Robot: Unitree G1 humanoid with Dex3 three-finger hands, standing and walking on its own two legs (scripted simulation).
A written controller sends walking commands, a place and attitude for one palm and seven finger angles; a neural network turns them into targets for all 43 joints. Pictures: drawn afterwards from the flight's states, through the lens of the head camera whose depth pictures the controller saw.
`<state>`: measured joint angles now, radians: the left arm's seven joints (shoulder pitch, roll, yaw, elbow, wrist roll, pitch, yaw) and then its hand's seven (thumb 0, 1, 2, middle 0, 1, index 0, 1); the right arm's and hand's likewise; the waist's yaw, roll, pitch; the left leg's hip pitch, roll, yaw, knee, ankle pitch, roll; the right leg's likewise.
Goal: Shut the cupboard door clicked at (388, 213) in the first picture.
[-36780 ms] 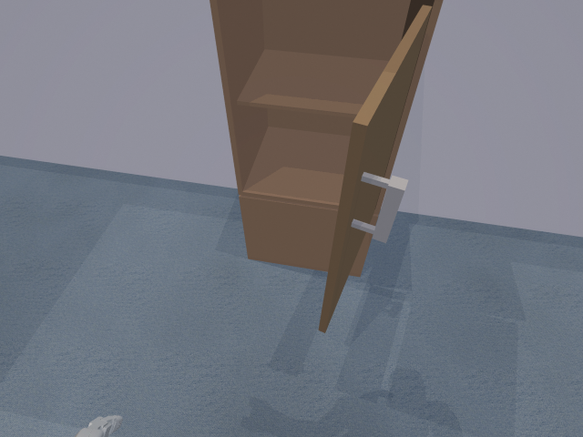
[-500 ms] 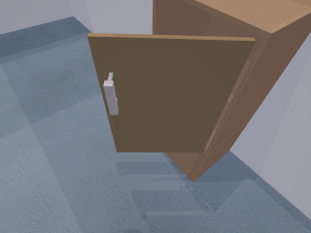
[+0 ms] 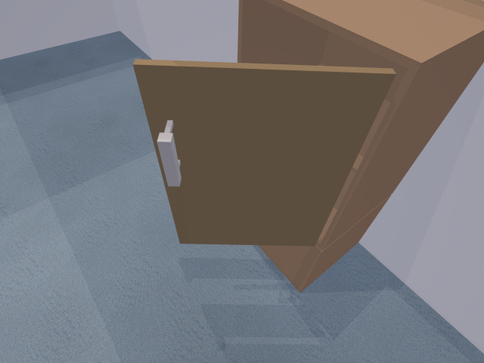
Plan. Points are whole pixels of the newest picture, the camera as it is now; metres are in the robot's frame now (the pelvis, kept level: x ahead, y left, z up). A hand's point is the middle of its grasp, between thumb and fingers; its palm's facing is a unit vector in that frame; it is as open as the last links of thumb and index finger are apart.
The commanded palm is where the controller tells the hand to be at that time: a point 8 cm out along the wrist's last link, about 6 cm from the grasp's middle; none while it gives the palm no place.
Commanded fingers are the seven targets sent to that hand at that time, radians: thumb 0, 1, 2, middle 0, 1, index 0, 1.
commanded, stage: come to a stop and stand still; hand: left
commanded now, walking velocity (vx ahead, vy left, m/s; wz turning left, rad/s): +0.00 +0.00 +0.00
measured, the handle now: (172, 153) +0.47 +0.17 +0.06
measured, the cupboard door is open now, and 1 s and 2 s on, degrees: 52 52 52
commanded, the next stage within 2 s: look again from close up in 0.02 s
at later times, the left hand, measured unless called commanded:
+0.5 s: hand out of the picture +0.02 +0.23 -0.17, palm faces +0.03 -0.96 -0.29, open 7.4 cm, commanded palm none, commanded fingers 0.00 0.90 0.90 -0.20 -0.30 -0.20 -0.30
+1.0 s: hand out of the picture -0.08 +0.22 -0.18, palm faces -0.01 -0.98 -0.21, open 7.4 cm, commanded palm none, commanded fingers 0.00 0.90 0.90 -0.20 -0.30 -0.20 -0.30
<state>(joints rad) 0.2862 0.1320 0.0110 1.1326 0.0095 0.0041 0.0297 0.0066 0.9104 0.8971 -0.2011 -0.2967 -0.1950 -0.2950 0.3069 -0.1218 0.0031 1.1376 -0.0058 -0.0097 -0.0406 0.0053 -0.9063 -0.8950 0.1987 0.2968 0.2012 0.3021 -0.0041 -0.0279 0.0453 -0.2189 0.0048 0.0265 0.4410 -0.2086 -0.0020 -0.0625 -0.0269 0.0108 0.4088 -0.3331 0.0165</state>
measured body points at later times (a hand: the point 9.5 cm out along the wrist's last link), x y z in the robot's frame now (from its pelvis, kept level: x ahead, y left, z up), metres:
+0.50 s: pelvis -0.03 +0.01 -0.01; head -0.03 +0.01 +0.44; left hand +0.02 +0.28 -0.15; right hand +0.08 -0.25 -0.14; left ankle +0.02 +0.12 -0.74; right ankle -0.07 -0.13 -0.74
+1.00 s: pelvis -0.05 +0.02 +0.00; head -0.06 +0.04 +0.45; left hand -0.08 +0.27 -0.16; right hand -0.03 -0.22 -0.15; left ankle +0.02 +0.12 -0.74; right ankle -0.07 -0.13 -0.74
